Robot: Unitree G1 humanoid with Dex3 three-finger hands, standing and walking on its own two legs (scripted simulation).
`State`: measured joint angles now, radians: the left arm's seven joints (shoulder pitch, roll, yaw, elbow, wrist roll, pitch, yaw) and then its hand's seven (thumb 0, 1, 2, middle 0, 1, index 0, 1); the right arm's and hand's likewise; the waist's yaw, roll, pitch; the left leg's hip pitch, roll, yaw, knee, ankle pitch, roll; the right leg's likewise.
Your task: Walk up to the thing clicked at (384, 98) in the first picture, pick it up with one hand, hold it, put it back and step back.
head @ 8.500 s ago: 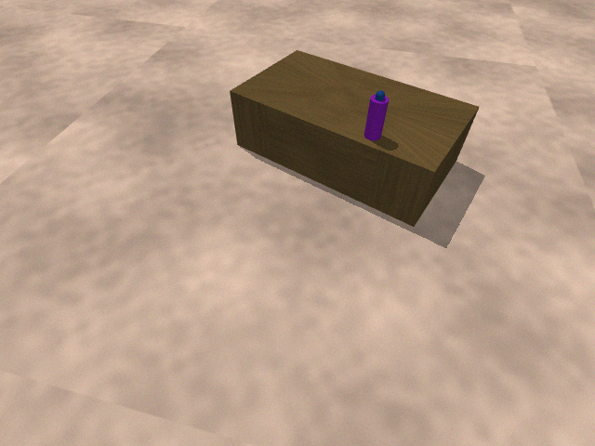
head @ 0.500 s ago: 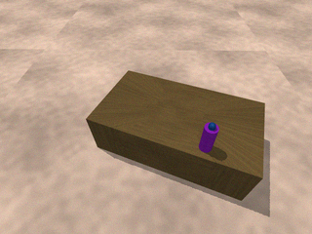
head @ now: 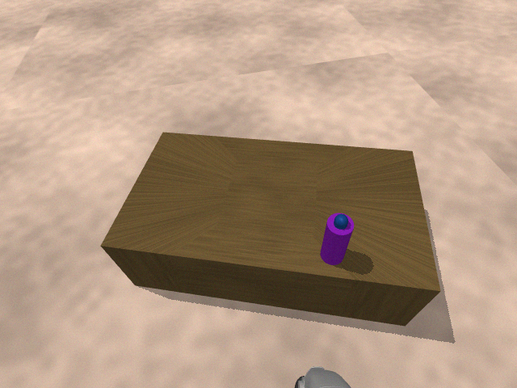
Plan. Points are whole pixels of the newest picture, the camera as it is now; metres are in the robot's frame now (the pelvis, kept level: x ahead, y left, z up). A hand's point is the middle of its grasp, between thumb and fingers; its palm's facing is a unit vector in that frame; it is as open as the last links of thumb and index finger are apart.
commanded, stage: walk up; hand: right
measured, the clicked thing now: (336, 237) +0.55 -0.22 -0.33
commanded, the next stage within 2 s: stand in 1.98 s
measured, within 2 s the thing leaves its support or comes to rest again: neither
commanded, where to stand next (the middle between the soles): +0.21 +0.06 m, yaw -11 degrees
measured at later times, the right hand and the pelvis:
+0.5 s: hand (388, 355) +0.19 -0.22 -0.15, palm faces +0.04 +0.91 -0.41, open 7.4 cm; pelvis +0.14 +0.07 -0.02, yaw -5 degrees
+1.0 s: hand (374, 347) +0.21 -0.20 -0.16, palm faces +0.18 +0.91 -0.37, open 7.4 cm; pelvis +0.16 +0.08 -0.01, yaw -12 degrees
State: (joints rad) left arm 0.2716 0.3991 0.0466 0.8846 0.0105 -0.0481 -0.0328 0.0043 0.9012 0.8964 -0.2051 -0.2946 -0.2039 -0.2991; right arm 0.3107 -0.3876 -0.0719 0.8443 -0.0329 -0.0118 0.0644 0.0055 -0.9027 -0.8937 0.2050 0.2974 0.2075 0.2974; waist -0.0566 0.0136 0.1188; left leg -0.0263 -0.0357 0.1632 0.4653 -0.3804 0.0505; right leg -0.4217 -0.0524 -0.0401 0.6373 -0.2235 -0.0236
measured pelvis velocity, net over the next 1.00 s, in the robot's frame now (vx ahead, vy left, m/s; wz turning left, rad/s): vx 0.16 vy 0.08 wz -0.21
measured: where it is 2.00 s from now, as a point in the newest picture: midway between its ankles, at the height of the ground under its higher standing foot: outside the picture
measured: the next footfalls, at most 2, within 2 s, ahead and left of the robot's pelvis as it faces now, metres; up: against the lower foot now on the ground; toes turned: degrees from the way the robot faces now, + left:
right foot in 0.02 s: +0.17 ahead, -0.10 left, +0.00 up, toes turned -4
left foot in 0.46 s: +0.26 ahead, +0.21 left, +0.00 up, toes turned -8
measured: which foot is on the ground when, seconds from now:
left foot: down 0.00-0.06, up 0.08-0.44, down 0.46-1.00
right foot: up 0.00-0.00, down 0.02-0.48, up 0.50-0.78, down 0.80-1.00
